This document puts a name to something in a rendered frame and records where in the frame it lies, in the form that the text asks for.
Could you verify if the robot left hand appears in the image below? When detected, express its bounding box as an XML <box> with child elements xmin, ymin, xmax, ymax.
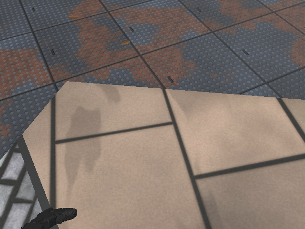
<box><xmin>21</xmin><ymin>207</ymin><xmax>77</xmax><ymax>229</ymax></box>

